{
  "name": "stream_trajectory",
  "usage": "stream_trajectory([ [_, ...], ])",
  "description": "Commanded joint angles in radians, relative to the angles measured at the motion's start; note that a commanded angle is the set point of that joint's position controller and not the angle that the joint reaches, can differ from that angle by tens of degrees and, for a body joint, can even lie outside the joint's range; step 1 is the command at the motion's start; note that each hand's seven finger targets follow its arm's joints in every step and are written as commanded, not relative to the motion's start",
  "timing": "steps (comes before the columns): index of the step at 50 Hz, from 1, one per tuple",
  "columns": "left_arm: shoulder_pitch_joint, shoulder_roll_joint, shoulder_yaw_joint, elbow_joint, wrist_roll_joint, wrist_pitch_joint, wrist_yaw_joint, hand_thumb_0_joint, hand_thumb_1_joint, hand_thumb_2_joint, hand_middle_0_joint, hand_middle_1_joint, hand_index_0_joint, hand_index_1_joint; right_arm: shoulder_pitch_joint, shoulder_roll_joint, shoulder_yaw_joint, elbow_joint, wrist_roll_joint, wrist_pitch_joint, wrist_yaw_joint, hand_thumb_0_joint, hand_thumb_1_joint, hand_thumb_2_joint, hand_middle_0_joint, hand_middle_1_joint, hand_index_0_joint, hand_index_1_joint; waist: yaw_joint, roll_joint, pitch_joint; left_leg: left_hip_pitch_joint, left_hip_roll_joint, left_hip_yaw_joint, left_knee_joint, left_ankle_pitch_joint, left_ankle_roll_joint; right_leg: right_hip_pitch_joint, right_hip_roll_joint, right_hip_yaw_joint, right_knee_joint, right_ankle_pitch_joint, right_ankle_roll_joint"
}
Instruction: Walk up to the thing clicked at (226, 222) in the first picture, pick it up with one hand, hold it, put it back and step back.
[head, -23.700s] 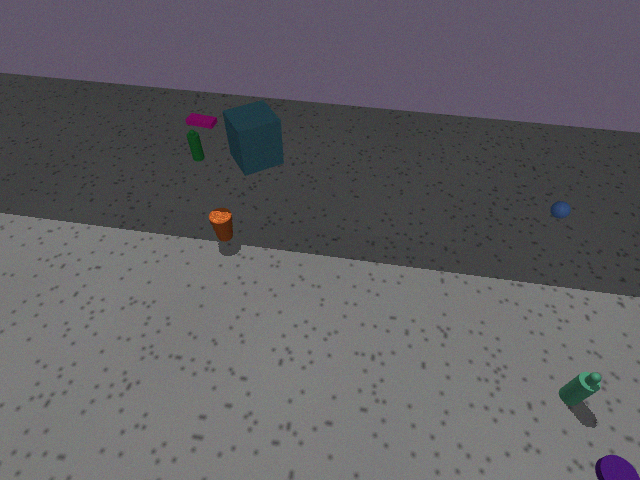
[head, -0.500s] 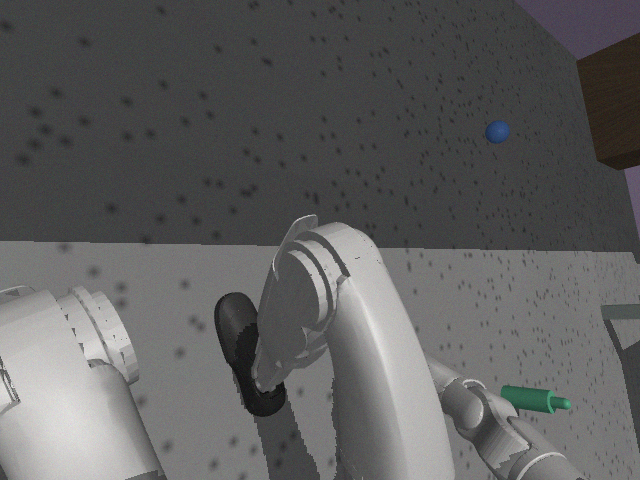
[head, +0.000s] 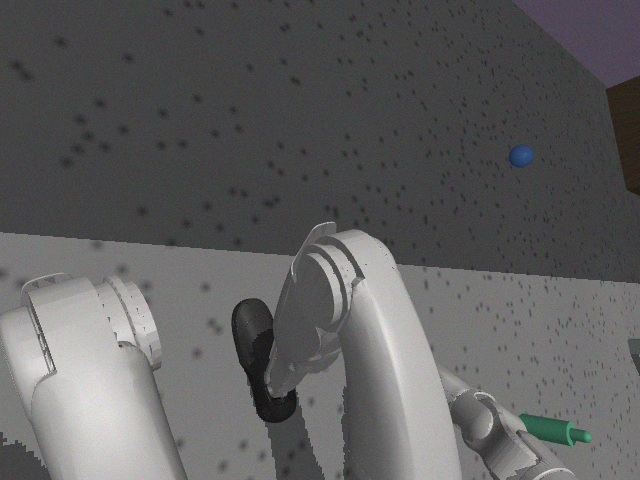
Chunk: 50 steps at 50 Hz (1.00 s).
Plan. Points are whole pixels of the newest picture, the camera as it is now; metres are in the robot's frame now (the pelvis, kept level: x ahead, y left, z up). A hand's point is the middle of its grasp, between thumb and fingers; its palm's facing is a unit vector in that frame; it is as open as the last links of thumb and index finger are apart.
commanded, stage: withdraw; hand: left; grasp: from the side
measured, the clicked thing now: out of the picture +0.45 +0.30 -0.23
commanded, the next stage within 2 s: rise in 0.04 s
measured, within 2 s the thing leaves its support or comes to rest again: neither
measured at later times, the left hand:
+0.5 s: hand out of the picture +0.37 +0.42 -0.04, palm faces +0.38 -0.84 -0.38, open 17.3 cm
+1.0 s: hand out of the picture +0.27 +0.31 +0.16, palm faces +0.32 -0.85 -0.41, open 17.5 cm
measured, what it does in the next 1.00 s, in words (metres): rises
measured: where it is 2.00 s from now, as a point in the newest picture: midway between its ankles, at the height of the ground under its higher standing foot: (195, 430)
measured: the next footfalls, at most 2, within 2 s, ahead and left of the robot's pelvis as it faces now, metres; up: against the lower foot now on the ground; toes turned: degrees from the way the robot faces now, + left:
none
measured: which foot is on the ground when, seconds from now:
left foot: down 0.00-1.00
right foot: down 0.00-1.00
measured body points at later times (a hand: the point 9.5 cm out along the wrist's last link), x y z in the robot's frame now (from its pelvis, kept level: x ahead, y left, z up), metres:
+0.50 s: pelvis +0.01 +0.00 +0.05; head +0.20 +0.14 +0.44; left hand +0.34 +0.47 -0.02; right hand +0.18 -0.24 -0.04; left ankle +0.08 +0.12 -0.26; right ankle +0.16 -0.13 -0.26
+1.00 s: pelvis +0.06 -0.02 +0.26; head +0.20 +0.05 +0.68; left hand +0.25 +0.35 +0.19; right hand +0.30 -0.22 +0.16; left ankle +0.08 +0.11 -0.26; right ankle +0.16 -0.13 -0.26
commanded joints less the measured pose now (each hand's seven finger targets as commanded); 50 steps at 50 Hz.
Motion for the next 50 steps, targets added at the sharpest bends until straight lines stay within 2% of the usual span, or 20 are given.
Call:
stream_trajectory([
  [1, -0.147, 0.139, -0.05, -0.211, -0.035, 0.028, -0.1, 0.0, -0.611, 0.027, -0.055, -0.023, -0.059, -0.023, 0.087, -0.361, -0.178, 0.004, 0.042, 0.009, -0.033, 0.0, -0.904, -0.901, 0.201, 0.301, 0.201, 0.301, -0.069, 0.684, -0.666, 0.433, 0.068, 0.108, -0.424, 0.215, -0.041, 0.269, 0.034, -0.081, -0.119, 0.156, -0.087],
  [7, -0.176, 0.022, -0.112, -0.232, -0.083, 0.132, -0.173, 0.0, -0.611, 0.028, -0.027, -0.037, -0.048, -0.021, 0.126, -0.333, -0.229, 0.003, 0.107, -0.006, -0.031, 0.0, -0.87, -0.892, 0.201, 0.301, 0.201, 0.301, -0.064, 0.559, -0.618, 0.325, 0.051, 0.109, -0.446, 0.057, -0.014, 0.174, 0.021, -0.068, -0.143, 0.049, -0.091],
  [8, -0.174, 0.014, -0.111, -0.232, -0.081, 0.14, -0.179, 0.0, -0.531, 0.067, -0.049, 0.0, -0.032, -0.006, 0.132, -0.333, -0.241, 0.005, 0.113, -0.01, -0.032, 0.0, -0.831, -0.896, 0.199, 0.304, 0.2, 0.304, -0.056, 0.541, -0.606, 0.324, 0.051, 0.108, -0.452, 0.043, -0.013, 0.154, 0.018, -0.064, -0.142, 0.035, -0.092],
  [9, -0.13, 0.175, -0.082, -0.155, 0.078, 0.209, -0.133, 0.0, -0.561, 0.079, -0.081, -0.055, -0.068, -0.064, 0.164, -0.295, -0.294, 0.045, 0.148, 0.0, -0.033, 0.0, -0.911, -0.921, 0.2, 0.303, 0.201, 0.303, 0.023, 0.627, -0.671, 0.402, 0.05, 0.139, -0.511, 0.05, -0.018, 0.123, 0.008, -0.04, -0.158, 0.003, -0.098],
  [10, -0.197, 0.122, -0.099, -0.223, 0.066, 0.237, -0.122, 0.0, -0.561, 0.079, -0.08, -0.048, -0.065, -0.059, 0.182, -0.288, -0.296, 0.03, 0.156, 0.006, -0.029, 0.0, -0.947, -0.921, 0.2, 0.303, 0.201, 0.303, -0.001, 0.643, -0.699, 0.419, 0.055, 0.13, -0.525, 0.061, -0.022, 0.113, 0.009, -0.039, -0.158, 0.012, -0.098],
  [11, -0.224, 0.124, -0.104, -0.297, 0.073, 0.253, -0.116, 0.0, -0.575, 0.084, -0.081, -0.055, -0.065, -0.067, 0.193, -0.286, -0.314, 0.031, 0.166, 0.009, -0.027, 0.0, -0.95, -0.923, 0.2, 0.303, 0.201, 0.303, 0.023, 0.672, -0.745, 0.447, 0.054, 0.144, -0.531, 0.061, -0.024, 0.114, 0.007, -0.026, -0.16, 0.014, -0.1],
  [13, -0.243, 0.197, -0.068, -0.395, 0.109, 0.305, -0.096, 0.0, -0.594, 0.085, -0.094, -0.064, -0.077, -0.076, 0.214, -0.275, -0.344, 0.016, 0.186, 0.018, -0.028, 0.0, -0.977, -0.93, 0.2, 0.303, 0.201, 0.303, 0.062, 0.749, -0.848, 0.532, 0.053, 0.151, -0.573, 0.107, -0.033, 0.108, -0.006, -0.004, -0.149, 0.031, -0.106],
  [15, -0.201, 0.225, -0.044, -0.414, 0.141, 0.369, -0.078, 0.0, -0.611, 0.092, -0.106, -0.075, -0.087, -0.09, 0.244, -0.264, -0.373, 0.019, 0.205, 0.032, -0.032, 0.0, -1.012, -0.939, 0.201, 0.303, 0.201, 0.303, 0.085, 0.783, -0.883, 0.567, 0.05, 0.166, -0.586, 0.159, -0.035, 0.098, -0.007, 0.013, -0.149, 0.047, -0.112],
  [16, -0.21, 0.235, -0.041, -0.457, 0.148, 0.394, -0.071, 0.0, -0.531, 0.137, -0.07, -0.082, -0.069, -0.083, 0.252, -0.254, -0.382, 0.015, 0.214, 0.038, -0.035, 0.0, -0.932, -0.902, 0.201, 0.301, 0.201, 0.301, 0.087, 0.778, -0.896, 0.561, 0.048, 0.176, -0.593, 0.176, -0.032, 0.103, -0.01, 0.025, -0.159, 0.053, -0.115],
  [17, -0.226, 0.205, -0.064, -0.496, 0.154, 0.418, -0.067, 0.0, -0.51, 0.081, -0.057, -0.063, -0.056, -0.064, 0.262, -0.245, -0.396, 0.016, 0.224, 0.043, -0.039, 0.0, -0.896, -0.902, 0.201, 0.301, 0.201, 0.301, 0.087, 0.79, -0.908, 0.579, 0.045, 0.183, -0.603, 0.178, -0.033, 0.087, -0.012, 0.033, -0.164, 0.053, -0.118],
  [18, -0.162, 0.227, -0.026, -0.508, 0.161, 0.449, -0.056, 0.0, -0.517, 0.076, -0.056, -0.062, -0.055, -0.062, 0.275, -0.236, -0.406, 0.014, 0.23, 0.049, -0.041, 0.0, -0.896, -0.902, 0.201, 0.301, 0.201, 0.301, 0.114, 0.789, -0.948, 0.61, 0.041, 0.192, -0.606, 0.234, -0.035, 0.105, -0.015, 0.042, -0.17, 0.078, -0.118],
  [19, -0.119, 0.214, -0.032, -0.529, 0.164, 0.478, -0.049, 0.0, -0.519, 0.076, -0.057, -0.062, -0.056, -0.063, 0.279, -0.223, -0.415, 0.011, 0.241, 0.052, -0.044, 0.0, -0.896, -0.902, 0.201, 0.301, 0.201, 0.301, 0.134, 0.785, -0.958, 0.595, 0.036, 0.211, -0.614, 0.237, -0.03, 0.124, -0.016, 0.056, -0.181, 0.077, -0.119],
  [21, -0.025, 0.091, -0.081, -0.524, 0.164, 0.541, -0.046, 0.0, -0.502, 0.088, -0.063, -0.069, -0.062, -0.07, 0.291, -0.204, -0.449, 0.001, 0.26, 0.057, -0.047, 0.0, -0.896, -0.902, 0.201, 0.301, 0.201, 0.301, 0.137, 0.718, -0.952, 0.576, 0.03, 0.221, -0.641, 0.226, -0.024, 0.11, -0.019, 0.065, -0.209, 0.066, -0.121],
  [25, 0.099, -0.077, -0.173, -0.66, 0.152, 0.654, -0.032, 0.0, -0.503, 0.088, -0.065, -0.07, -0.064, -0.071, 0.307, -0.173, -0.518, -0.027, 0.303, 0.059, -0.054, 0.0, -0.896, -0.902, 0.201, 0.301, 0.201, 0.301, 0.153, 0.606, -1.005, 0.572, 0.021, 0.235, -0.725, 0.131, -0.006, 0.152, -0.024, 0.091, -0.301, 0.013, -0.119],
  [28, 0.187, -0.111, -0.203, -0.797, 0.142, 0.734, -0.012, 0.0, -0.546, 0.06, -0.054, -0.057, -0.053, -0.058, 0.309, -0.161, -0.55, -0.049, 0.333, 0.06, -0.065, 0.0, -0.896, -0.902, 0.201, 0.301, 0.201, 0.301, 0.171, 0.511, -1.02, 0.583, 0.016, 0.236, -0.801, 0.042, 0.01, 0.226, -0.023, 0.112, -0.4, -0.041, -0.111],
  [34, 0.355, -0.114, -0.196, -1.078, 0.118, 0.853, 0.051, 0.0, -0.485, 0.095, -0.06, -0.067, -0.059, -0.068, 0.295, -0.108, -0.566, -0.103, 0.373, 0.05, -0.117, 0.0, -0.895, -0.902, 0.201, 0.301, 0.201, 0.301, 0.219, 0.432, -1.075, 0.695, 0.014, 0.268, -0.93, 0.043, 0.02, 0.444, -0.023, 0.156, -0.565, -0.053, -0.104],
  [35, 0.38, -0.14, -0.208, -1.094, 0.116, 0.87, 0.061, 0.0, -0.496, 0.089, -0.059, -0.065, -0.058, -0.065, 0.298, -0.099, -0.568, -0.108, 0.374, 0.045, -0.128, 0.0, -0.895, -0.902, 0.201, 0.301, 0.201, 0.301, 0.206, 0.426, -1.067, 0.726, 0.015, 0.273, -0.947, 0.06, 0.021, 0.468, -0.024, 0.16, -0.594, -0.039, -0.103],
  [37, 0.421, -0.145, -0.203, -1.124, 0.11, 0.897, 0.082, 0.0, -0.508, 0.082, -0.057, -0.063, -0.056, -0.063, 0.3, -0.074, -0.563, -0.111, 0.377, 0.037, -0.145, 0.0, -0.896, -0.902, 0.201, 0.301, 0.201, 0.301, 0.215, 0.409, -1.048, 0.736, 0.012, 0.301, -0.978, 0.092, 0.023, 0.564, -0.026, 0.178, -0.655, -0.026, -0.101],
  [41, 0.526, -0.242, -0.253, -1.125, 0.098, 0.946, 0.11, 0.0, -0.552, 0.055, -0.051, -0.054, -0.05, -0.054, 0.287, -0.047, -0.562, -0.121, 0.38, 0.009, -0.179, 0.0, -0.896, -0.902, 0.201, 0.301, 0.201, 0.301, 0.209, 0.407, -0.964, 0.823, 0.01, 0.321, -1.075, 0.096, 0.023, 0.657, -0.03, 0.192, -0.775, -0.031, -0.1],
  [50, 0.733, -0.394, -0.359, -1.162, 0.071, 1.047, 0.145, 0.0, -0.578, 0.04, -0.048, -0.049, -0.047, -0.049, 0.313, -0.011, -0.549, -0.137, 0.381, -0.055, -0.221, 0.0, -0.896, -0.902, 0.201, 0.301, 0.201, 0.301, 0.215, 0.363, -0.902, 1.104, 0.01, 0.332, -1.276, 0.322, 0.012, 0.958, -0.033, 0.193, -1.008, 0.168, -0.099],
])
